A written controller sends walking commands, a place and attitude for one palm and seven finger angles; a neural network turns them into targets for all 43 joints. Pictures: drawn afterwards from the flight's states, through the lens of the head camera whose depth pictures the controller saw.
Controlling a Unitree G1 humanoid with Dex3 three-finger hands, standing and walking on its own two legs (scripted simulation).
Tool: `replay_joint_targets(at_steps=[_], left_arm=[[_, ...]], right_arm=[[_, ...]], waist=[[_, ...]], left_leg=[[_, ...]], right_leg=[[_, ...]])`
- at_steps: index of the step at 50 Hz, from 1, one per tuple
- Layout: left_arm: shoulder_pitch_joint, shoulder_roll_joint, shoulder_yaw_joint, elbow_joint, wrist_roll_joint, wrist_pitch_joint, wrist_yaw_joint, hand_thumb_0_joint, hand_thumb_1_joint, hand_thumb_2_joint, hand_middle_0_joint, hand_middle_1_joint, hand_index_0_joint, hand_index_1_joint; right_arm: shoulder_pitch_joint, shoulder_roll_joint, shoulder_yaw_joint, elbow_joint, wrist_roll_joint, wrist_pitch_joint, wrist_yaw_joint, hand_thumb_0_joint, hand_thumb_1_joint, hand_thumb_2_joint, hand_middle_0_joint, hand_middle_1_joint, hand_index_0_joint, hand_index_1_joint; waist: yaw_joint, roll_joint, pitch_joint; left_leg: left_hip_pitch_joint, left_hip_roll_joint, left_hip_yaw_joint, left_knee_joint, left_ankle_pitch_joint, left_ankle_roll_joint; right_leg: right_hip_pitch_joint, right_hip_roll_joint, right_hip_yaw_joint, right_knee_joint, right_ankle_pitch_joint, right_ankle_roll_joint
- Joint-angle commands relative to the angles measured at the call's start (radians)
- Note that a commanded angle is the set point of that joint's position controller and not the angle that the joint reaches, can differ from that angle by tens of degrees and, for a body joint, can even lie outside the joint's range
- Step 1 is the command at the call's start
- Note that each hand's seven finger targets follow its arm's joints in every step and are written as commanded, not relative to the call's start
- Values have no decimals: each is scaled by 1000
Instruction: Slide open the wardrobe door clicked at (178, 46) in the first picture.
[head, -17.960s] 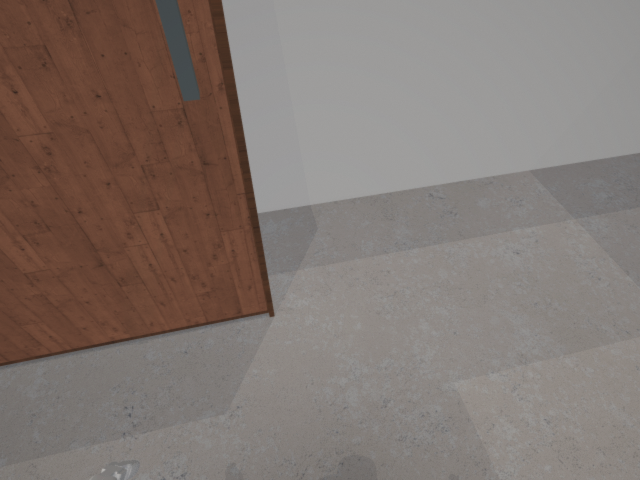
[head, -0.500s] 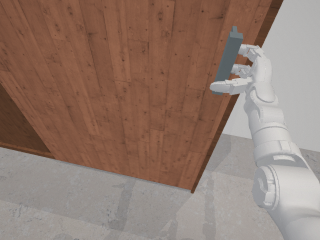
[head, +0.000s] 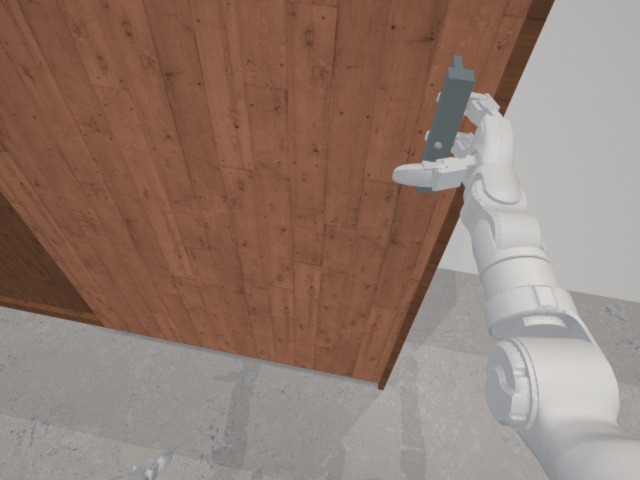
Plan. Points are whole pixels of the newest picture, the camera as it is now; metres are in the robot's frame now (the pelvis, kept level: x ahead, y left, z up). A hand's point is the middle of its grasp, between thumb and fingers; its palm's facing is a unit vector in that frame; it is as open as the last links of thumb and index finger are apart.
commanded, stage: slide the fingers in behind the handle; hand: right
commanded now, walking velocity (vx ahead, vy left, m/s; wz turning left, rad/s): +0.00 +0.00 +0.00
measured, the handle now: (440, 126) +0.51 -0.09 +0.20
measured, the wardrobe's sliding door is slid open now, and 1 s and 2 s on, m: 0.00 0.00 0.00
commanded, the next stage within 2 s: grip the handle and tug to test in 1.06 s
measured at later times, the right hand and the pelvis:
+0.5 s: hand (426, 147) +0.46 -0.07 +0.21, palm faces +0.07 +1.00 +0.02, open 14.0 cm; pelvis +0.00 +0.01 +0.00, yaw +0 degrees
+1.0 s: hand (426, 149) +0.45 -0.07 +0.21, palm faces +0.08 +1.00 +0.02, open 14.1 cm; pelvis +0.00 +0.01 +0.00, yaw -1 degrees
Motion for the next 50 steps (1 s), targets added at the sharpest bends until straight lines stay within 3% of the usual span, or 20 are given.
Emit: replay_joint_targets(at_steps=[1,2,3,6,10,17,23,24,25,27,31,32,34,37,39,42,46,47,48,50], left_arm=[[-3,123,41,-113,2,-25,11,0,900,900,-200,-300,-200,-300],[2,127,45,-114,3,-22,11,0,900,900,-200,-300,-200,-300],[-4,123,43,-116,1,-23,9,0,900,900,-200,-300,-200,-300],[-13,116,47,-124,-1,-22,6,0,900,900,-200,-300,-200,-300],[-22,120,47,-124,-4,-14,11,0,900,900,-200,-300,-200,-300],[-34,117,46,-124,3,-9,14,0,900,900,-200,-300,-200,-300],[-50,110,40,-122,2,-4,14,0,900,900,-200,-300,-200,-300],[-44,109,41,-116,4,-3,15,0,900,900,-200,-300,-200,-300],[-47,108,41,-120,4,-3,14,0,900,900,-200,-300,-200,-300],[-51,113,43,-126,5,-2,13,0,900,900,-200,-300,-200,-300],[-52,105,38,-117,4,-5,15,0,900,900,-200,-300,-200,-300],[-48,111,42,-117,5,-4,14,0,900,900,-200,-300,-200,-300],[-53,105,39,-118,5,-8,13,0,900,900,-200,-300,-200,-300],[-54,109,43,-120,4,-11,12,0,900,900,-200,-300,-200,-300],[-56,104,40,-118,4,-15,11,0,900,900,-200,-300,-200,-300],[-54,113,42,-116,4,-17,12,0,900,900,-200,-300,-200,-300],[-48,106,37,-108,4,-17,14,0,900,900,-200,-300,-200,-300],[-49,113,41,-111,4,-16,14,0,900,900,-200,-300,-200,-300],[-57,107,39,-112,2,-16,14,0,900,900,-200,-300,-200,-300],[-48,102,39,-107,3,-19,12,0,900,900,-200,-300,-200,-300]], right_arm=[[-517,-166,-16,-251,-10,-66,-8,0,500,-300,300,1200,300,1200],[-493,-171,-21,-245,-14,-68,-10,0,500,-300,300,1200,300,1200],[-520,-152,4,-271,-20,-71,-9,0,500,-300,300,1200,300,1200],[-493,-125,16,-328,-15,-66,-7,0,500,-300,300,1200,300,1200],[-464,-125,8,-341,5,-36,-3,0,500,-300,300,1200,300,1200],[-460,-111,18,-387,-3,-18,-28,0,500,-300,300,1200,300,1200],[-466,-64,54,-370,-7,3,-36,0,500,-300,300,1200,300,1200],[-474,-80,39,-358,-8,6,-39,0,500,-300,300,1200,300,1200],[-473,-68,47,-369,-9,6,-39,0,500,-300,300,1200,300,1200],[-445,-71,39,-365,-2,5,-43,0,500,-300,300,1200,300,1200],[-498,-35,71,-362,-1,0,-39,0,500,-300,300,1200,300,1200],[-478,-53,60,-345,-5,-4,-43,0,500,-300,300,1200,300,1200],[-502,-41,71,-365,-7,-11,-46,0,500,-300,300,1200,300,1200],[-468,-43,66,-364,-3,-20,-45,0,500,-300,300,1200,300,1200],[-485,-37,69,-383,4,-23,-40,0,500,-300,300,1200,300,1200],[-460,-56,57,-358,5,-22,-37,0,500,-300,300,1200,300,1200],[-504,-51,60,-350,2,-16,-38,0,500,-300,300,1200,300,1200],[-476,-73,45,-345,-1,-18,-42,0,500,-300,300,1200,300,1200],[-497,-59,59,-365,-4,-20,-42,0,500,-300,300,1200,300,1200],[-497,-31,75,-357,-7,-19,-44,0,500,-300,300,1200,300,1200]], waist=[[-2,87,-311],[-7,101,-313],[3,80,-303],[-10,39,-352],[-13,90,-332],[-17,110,-327],[-6,78,-290],[-7,97,-289],[-10,78,-298],[-20,109,-316],[4,89,-290],[-5,114,-287],[-3,79,-299],[-13,105,-318],[-10,87,-324],[-14,115,-307],[-3,91,-284],[-14,116,-291],[-8,71,-298],[-6,61,-296]], left_leg=[[67,-24,-17,-33,413,3],[79,-23,-16,-35,414,3],[65,-23,-16,-33,418,2],[78,-26,-17,-25,463,8],[92,-28,-13,-34,464,5],[110,-26,-10,-40,458,4],[83,-22,-15,-49,433,2],[81,-23,-15,-50,431,2],[83,-22,-16,-48,431,3],[110,-22,-13,-50,440,3],[77,-22,-16,-54,424,1],[86,-22,-13,-57,402,1],[78,-22,-16,-52,401,5],[95,-23,-12,-51,410,5],[93,-24,-15,-49,426,4],[101,-23,-14,-59,409,2],[74,-24,-15,-58,394,3],[90,-24,-14,-61,387,2],[82,-22,-18,-58,390,5],[70,-25,-12,-53,393,7]], right_leg=[[194,42,26,-4,296,-54],[194,41,26,-2,306,-55],[200,39,25,-4,307,-55],[240,42,21,8,356,-52],[226,42,24,-2,345,-53],[227,44,26,-6,348,-56],[226,47,23,-13,316,-55],[225,48,26,-11,312,-55],[227,48,24,-14,313,-53],[226,49,25,-15,324,-55],[231,49,25,-14,296,-54],[223,47,31,-18,289,-54],[232,50,32,-17,289,-54],[239,47,33,-17,306,-53],[243,50,30,-15,309,-53],[229,48,28,-21,295,-54],[224,48,30,-22,278,-52],[220,47,32,-24,283,-55],[231,48,29,-24,285,-53],[238,46,31,-20,296,-49]])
